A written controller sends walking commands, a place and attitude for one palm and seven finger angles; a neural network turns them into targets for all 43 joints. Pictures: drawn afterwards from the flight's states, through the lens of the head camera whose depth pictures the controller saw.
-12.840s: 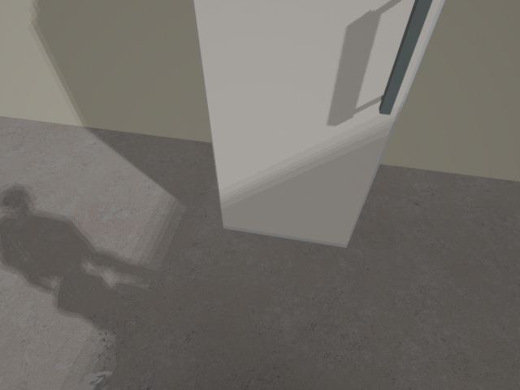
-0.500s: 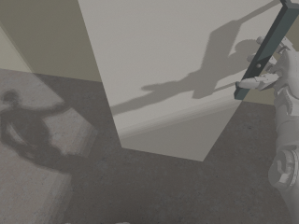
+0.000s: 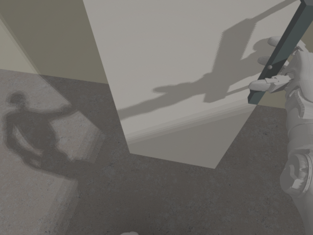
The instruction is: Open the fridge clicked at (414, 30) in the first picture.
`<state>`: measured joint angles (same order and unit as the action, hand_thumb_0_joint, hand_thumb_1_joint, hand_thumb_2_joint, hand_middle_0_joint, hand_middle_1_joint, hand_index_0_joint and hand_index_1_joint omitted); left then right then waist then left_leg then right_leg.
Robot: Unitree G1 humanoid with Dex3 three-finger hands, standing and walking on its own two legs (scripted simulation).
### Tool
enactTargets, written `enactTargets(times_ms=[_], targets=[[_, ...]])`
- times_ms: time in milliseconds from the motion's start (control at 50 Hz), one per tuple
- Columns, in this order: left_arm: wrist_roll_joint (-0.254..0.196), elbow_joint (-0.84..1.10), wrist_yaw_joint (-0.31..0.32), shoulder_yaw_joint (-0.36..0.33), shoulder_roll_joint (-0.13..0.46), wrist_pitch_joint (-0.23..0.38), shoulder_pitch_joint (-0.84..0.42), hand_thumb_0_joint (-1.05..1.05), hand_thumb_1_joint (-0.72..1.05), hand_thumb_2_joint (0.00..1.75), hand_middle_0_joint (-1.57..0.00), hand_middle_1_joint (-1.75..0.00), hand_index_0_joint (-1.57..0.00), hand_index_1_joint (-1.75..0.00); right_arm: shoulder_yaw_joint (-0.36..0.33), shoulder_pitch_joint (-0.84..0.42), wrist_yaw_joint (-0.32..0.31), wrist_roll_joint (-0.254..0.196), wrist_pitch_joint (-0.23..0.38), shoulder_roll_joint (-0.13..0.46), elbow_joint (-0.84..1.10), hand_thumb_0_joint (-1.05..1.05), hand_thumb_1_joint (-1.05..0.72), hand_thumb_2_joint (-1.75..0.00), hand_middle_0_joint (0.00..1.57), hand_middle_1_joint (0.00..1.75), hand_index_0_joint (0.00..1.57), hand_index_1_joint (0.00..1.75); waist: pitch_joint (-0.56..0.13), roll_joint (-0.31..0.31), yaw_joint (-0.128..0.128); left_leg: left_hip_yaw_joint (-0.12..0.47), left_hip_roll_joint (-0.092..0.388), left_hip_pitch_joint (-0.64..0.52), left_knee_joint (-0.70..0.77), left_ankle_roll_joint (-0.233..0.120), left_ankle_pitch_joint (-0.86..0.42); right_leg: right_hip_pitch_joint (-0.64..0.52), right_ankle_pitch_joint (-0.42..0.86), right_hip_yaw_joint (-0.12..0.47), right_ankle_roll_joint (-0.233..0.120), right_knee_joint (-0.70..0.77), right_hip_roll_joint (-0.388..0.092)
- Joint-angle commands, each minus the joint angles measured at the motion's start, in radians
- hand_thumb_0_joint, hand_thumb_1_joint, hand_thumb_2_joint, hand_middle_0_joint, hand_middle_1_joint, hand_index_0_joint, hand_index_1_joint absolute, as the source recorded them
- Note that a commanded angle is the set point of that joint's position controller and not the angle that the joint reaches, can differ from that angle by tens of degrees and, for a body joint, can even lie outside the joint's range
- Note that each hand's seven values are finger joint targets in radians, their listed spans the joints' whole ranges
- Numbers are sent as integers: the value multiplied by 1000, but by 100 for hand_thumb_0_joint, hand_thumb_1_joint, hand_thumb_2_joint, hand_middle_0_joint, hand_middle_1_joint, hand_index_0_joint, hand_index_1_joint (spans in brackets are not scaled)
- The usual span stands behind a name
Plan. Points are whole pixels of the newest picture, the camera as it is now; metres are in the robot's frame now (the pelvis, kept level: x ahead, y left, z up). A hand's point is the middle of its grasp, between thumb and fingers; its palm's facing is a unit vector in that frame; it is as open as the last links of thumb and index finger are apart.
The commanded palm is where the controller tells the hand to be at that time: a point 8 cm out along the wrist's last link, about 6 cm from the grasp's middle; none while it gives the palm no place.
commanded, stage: slide the fingers in behind the handle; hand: right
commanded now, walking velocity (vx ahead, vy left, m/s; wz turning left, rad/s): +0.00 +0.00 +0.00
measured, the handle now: (273, 57) +0.54 -0.19 +0.17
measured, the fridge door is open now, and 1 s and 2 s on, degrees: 0 0 1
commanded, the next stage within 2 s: grip the handle and tug to test in 0.32 s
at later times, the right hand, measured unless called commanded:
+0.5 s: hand (270, 67) +0.50 -0.17 +0.17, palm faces +0.03 +1.00 +0.02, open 13.9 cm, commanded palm +0.47 -0.22 +0.17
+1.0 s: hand (267, 66) +0.50 -0.17 +0.18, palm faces +0.03 +1.00 +0.01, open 7.1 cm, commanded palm +0.47 -0.22 +0.17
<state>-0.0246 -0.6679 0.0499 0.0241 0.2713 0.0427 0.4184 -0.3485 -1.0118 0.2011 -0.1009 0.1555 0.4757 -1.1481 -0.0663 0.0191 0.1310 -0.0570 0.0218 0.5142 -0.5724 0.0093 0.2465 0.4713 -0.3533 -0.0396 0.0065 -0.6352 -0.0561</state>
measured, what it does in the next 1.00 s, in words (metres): stands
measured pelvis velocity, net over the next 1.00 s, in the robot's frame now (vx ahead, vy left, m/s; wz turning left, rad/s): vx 0.00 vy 0.00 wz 0.00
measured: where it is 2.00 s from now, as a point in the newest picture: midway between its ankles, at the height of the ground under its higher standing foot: outside the picture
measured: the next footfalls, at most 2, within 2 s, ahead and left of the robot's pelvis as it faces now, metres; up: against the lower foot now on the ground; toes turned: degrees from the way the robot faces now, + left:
none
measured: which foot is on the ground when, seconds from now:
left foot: down 0.00-1.00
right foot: down 0.00-1.00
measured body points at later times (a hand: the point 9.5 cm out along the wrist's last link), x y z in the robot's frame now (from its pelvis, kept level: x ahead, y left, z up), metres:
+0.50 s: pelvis +0.01 +0.00 +0.00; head +0.06 +0.00 +0.45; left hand +0.04 +0.26 -0.11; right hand +0.49 -0.23 +0.17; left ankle +0.01 +0.13 -0.73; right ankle -0.03 -0.12 -0.73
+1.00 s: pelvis +0.00 +0.00 +0.00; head +0.06 +0.00 +0.45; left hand +0.03 +0.27 -0.12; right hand +0.49 -0.22 +0.18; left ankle +0.01 +0.13 -0.73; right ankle -0.03 -0.12 -0.73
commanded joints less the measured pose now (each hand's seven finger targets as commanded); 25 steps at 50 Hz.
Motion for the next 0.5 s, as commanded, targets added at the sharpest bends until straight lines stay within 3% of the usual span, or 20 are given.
enactTargets(times_ms=[0,40,80,100,120,140,160,220,260,320,340,360,380,400,480], targets=[[6,71,6,-60,164,24,98,0,90,90,-20,-30,-20,-30,-45,-510,-9,-9,62,257,234,0,50,-30,30,120,30,120,-383,47,0,20,-38,-232,13,-29,-344,-132,330,31,-30,56,41],[6,76,7,-59,163,23,96,0,90,90,-20,-30,-20,-30,-25,-508,-6,-15,63,231,240,0,50,-30,30,120,30,120,-376,35,6,13,-39,-232,10,-30,-351,-138,350,32,-30,56,39],[6,84,2,-60,156,25,86,0,90,90,-20,-30,-20,-30,-6,-513,-6,-16,69,201,305,0,50,-30,30,120,30,120,-425,89,-7,12,-41,-231,0,-32,-370,-186,401,38,-23,53,37],[5,86,0,-62,155,27,80,0,90,90,-20,-30,-20,-30,-4,-493,-8,-19,66,187,312,0,50,-30,30,120,30,120,-421,110,-12,13,-41,-213,4,-33,-362,-205,412,37,-20,48,35],[5,83,-1,-59,154,28,77,0,90,90,-20,-30,-20,-30,14,-490,-9,-23,61,163,297,0,50,-30,30,120,30,120,-389,93,-4,10,-43,-201,11,-32,-343,-193,386,36,-20,51,35],[5,77,1,-61,156,28,86,0,90,90,-20,-30,-20,-30,12,-493,-13,-30,62,165,291,0,50,-30,30,120,30,120,-374,51,5,5,-44,-210,13,-31,-348,-181,391,38,-25,51,33],[5,76,-1,-61,160,28,83,0,90,90,-20,-30,-20,-30,-14,-486,-17,-32,59,187,288,0,50,-30,30,120,30,120,-368,34,-6,7,-45,-218,14,-29,-346,-165,373,37,-24,57,34],[5,76,1,-61,160,24,82,0,90,90,-20,-30,-20,-30,-21,-485,-27,-22,39,196,270,0,50,-30,30,120,30,120,-362,13,-9,8,-41,-228,11,-30,-350,-148,362,36,-26,64,37],[6,80,-1,-60,160,21,79,0,90,90,-20,-30,-20,-30,-45,-460,-34,-11,38,228,271,0,50,-30,30,120,30,120,-367,39,-20,12,-40,-237,7,-31,-364,-145,378,30,-27,58,38],[6,85,-3,-57,153,19,72,0,90,90,-20,-30,-20,-30,-17,-468,-36,4,46,208,288,0,50,-30,30,120,30,120,-358,50,-14,12,-38,-234,6,-32,-362,-145,374,31,-25,59,39],[7,87,-2,-59,152,19,76,0,90,90,-20,-30,-20,-30,-3,-472,-36,-5,49,185,292,0,50,-30,30,120,30,120,-357,25,-5,8,-39,-236,6,-31,-372,-152,391,31,-29,56,37],[7,89,-2,-61,156,18,74,0,90,90,-20,-30,-20,-30,-38,-463,-35,-4,52,224,305,0,50,-30,30,120,30,120,-383,31,-21,13,-39,-251,3,-31,-374,-151,386,31,-26,56,38],[4,91,-2,-61,153,17,65,0,90,90,-20,-30,-20,-30,-13,-465,-32,-8,49,193,311,0,50,-30,30,120,30,120,-390,39,-14,14,-41,-251,5,-32,-380,-167,390,28,-26,57,38],[5,93,-2,-62,154,20,66,0,90,90,-20,-30,-20,-30,-19,-462,-29,-18,48,188,326,0,50,-30,30,120,30,120,-409,47,-23,13,-41,-260,4,-33,-389,-176,405,31,-24,58,38],[2,93,-1,-62,155,17,59,0,90,90,-20,-30,-20,-30,-20,-439,-16,-27,38,192,341,0,31,-38,32,123,32,123,-402,46,-21,16,-41,-273,7,-31,-416,-173,418,23,-27,54,38]])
